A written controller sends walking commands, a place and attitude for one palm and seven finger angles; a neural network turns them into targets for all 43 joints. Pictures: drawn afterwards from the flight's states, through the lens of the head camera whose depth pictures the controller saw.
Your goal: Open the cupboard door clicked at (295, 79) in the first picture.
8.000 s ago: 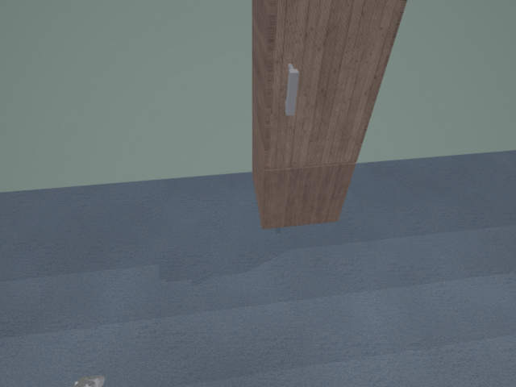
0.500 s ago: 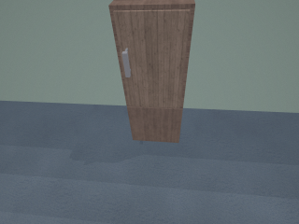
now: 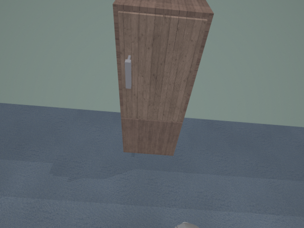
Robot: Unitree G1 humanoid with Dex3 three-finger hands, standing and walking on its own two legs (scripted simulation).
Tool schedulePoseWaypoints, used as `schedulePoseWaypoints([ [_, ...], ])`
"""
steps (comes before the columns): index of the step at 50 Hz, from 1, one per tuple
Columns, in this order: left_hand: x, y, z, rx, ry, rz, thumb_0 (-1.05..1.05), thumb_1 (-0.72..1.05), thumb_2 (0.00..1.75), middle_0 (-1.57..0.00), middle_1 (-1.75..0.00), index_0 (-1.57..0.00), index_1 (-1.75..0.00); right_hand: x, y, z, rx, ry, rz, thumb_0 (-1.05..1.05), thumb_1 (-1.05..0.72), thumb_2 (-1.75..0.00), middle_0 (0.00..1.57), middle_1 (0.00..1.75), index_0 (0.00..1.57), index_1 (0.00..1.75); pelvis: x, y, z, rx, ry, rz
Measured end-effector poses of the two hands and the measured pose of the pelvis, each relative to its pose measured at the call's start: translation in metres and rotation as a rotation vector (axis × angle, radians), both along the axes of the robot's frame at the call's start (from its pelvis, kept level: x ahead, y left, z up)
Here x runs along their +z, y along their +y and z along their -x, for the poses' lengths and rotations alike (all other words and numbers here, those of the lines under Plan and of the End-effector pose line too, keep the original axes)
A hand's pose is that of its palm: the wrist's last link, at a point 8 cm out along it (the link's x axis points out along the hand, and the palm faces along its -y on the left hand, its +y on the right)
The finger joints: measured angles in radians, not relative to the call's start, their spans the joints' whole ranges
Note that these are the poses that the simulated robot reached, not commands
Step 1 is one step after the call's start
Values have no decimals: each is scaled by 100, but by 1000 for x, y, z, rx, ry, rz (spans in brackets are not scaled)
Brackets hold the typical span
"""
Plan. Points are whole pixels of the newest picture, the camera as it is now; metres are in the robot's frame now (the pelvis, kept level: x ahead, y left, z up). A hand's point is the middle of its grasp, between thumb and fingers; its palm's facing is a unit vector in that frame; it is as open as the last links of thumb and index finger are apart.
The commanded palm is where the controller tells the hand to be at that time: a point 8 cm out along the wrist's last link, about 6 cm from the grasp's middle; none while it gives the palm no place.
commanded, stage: take the last steps up to it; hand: left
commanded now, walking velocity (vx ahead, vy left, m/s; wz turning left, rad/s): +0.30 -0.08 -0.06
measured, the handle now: (128, 72) +0.77 +0.16 -0.01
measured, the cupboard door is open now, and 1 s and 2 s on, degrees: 0 0 0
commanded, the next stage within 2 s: come to a stop and stand still in 0.36 s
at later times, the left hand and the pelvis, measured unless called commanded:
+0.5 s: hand (121, 202) +0.25 +0.11 -0.17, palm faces +0.03 -0.97 -0.22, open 7.1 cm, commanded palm none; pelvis +0.17 -0.08 -0.01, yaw +0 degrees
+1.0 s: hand (118, 215) +0.21 +0.11 -0.18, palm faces +0.03 -0.96 -0.28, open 7.4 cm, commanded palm none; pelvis +0.19 -0.09 -0.02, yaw -3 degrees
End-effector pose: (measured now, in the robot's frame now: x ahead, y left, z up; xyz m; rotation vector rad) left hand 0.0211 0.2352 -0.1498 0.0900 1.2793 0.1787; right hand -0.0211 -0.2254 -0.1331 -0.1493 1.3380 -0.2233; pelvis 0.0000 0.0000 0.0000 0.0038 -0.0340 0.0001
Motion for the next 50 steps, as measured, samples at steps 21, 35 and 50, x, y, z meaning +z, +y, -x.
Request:
schedulePoseWaypoints([
  [21, 6, -86, -221, -74, -141, -46, -2, 95, 90, -20, -30, -20, -30, -30, -55, -98, -87, 203, -98, 1, -91, -90, 20, 30, 20, 29, -15, -73, -154, -7, 0, 15],
  [35, -13, -80, -196, 8, 77, 11, 0, 92, 90, -20, -30, -20, -30, -10, -59, -305, 82, -140, -13, 1, -93, -90, 20, 30, 20, 29, -11, -59, -215, -15, 5, 22],
  [50, 5, -78, -181, -30, 120, -114, 1, 91, 90, -19, -30, -19, -30, -33, -83, -298, 45, -128, -75, 0, -92, -90, 21, 30, 20, 29, -17, -89, -193, -45, 23, -30],
])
